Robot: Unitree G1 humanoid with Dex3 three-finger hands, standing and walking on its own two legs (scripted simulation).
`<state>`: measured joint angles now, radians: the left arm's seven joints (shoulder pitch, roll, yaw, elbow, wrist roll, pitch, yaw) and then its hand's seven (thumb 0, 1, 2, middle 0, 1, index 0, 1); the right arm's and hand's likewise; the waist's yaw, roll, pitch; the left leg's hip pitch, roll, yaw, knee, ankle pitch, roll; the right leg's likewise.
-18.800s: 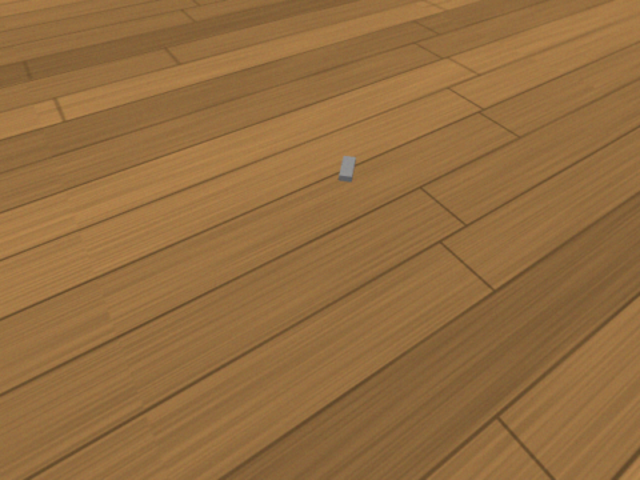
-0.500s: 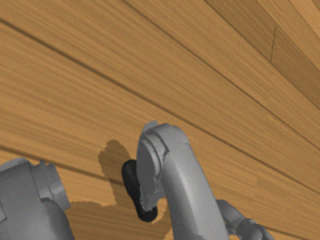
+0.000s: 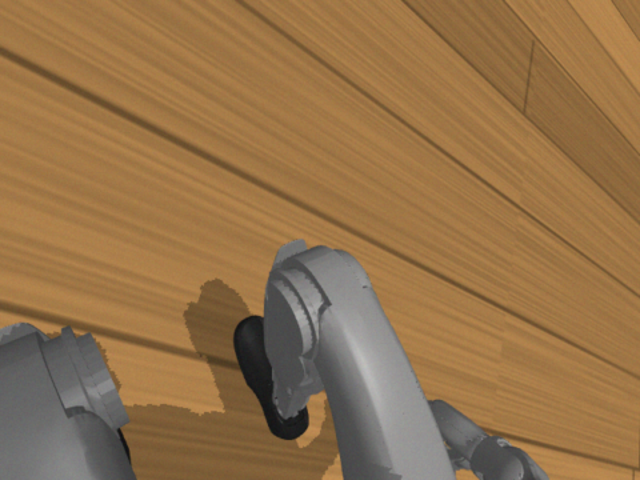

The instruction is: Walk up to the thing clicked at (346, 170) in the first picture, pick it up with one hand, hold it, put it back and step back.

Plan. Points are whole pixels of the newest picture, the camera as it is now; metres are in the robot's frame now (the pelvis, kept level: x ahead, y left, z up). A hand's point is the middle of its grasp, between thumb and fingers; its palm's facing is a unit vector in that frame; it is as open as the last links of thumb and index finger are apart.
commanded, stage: rest palm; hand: left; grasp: from above
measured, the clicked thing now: out of the picture +0.43 +0.39 -0.28
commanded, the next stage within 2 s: close in 0.04 s
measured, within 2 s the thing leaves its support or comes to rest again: leaves its support in 1.96 s
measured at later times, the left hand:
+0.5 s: hand out of the picture +0.41 +0.37 -0.26, palm faces -0.43 -0.20 -0.88, open 13.2 cm
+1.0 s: hand out of the picture +0.41 +0.37 -0.26, palm faces -0.43 -0.20 -0.88, open 11.3 cm
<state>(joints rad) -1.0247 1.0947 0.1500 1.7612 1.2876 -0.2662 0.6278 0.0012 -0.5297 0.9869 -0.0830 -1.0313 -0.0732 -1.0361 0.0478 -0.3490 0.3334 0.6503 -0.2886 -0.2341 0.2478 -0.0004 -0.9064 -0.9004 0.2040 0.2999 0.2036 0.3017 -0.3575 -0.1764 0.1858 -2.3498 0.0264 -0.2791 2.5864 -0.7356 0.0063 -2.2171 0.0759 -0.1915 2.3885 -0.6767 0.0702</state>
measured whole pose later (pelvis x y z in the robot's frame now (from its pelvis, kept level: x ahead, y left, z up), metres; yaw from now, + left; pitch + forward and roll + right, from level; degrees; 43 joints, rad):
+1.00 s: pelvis +0.00 +0.00 +0.00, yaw +0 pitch +26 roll -16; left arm -1.03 1.11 0.13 1.73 1.29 -0.29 0.61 0.00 -0.07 0.66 -0.35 -0.86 -0.40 -0.81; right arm 0.05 -0.35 0.34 0.64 -0.28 -0.22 0.24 0.00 -0.90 -0.90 0.20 0.30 0.20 0.30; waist -0.35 -0.19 0.19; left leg -2.34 0.03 -0.28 2.58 -0.73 0.01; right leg -2.21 0.08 -0.19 2.38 -0.67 0.07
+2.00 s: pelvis +0.00 +0.00 +0.00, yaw +0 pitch +28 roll -15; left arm -0.97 1.06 0.17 1.61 1.27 -0.27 0.54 0.01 0.20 0.27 -0.73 -0.50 -0.80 -0.42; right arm 0.07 -0.34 0.31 0.64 -0.27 -0.19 0.23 0.00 -0.91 -0.90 0.20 0.30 0.20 0.30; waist -0.32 -0.15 0.15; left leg -2.35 0.02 -0.28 2.57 -0.73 0.00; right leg -2.22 0.07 -0.19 2.37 -0.68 0.06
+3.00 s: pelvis -0.01 -0.01 +0.06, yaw +8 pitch +34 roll -9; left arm -0.83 0.80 0.11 1.15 1.14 -0.20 0.14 0.01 0.21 0.23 -0.80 -0.37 -0.85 -0.32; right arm 0.19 -0.29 0.07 0.67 -0.08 0.01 0.13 0.00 -0.90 -0.90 0.20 0.30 0.20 0.30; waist -0.19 0.01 -0.06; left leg -2.28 0.01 -0.14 2.33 -0.66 0.01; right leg -2.18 0.02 -0.09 2.24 -0.66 0.04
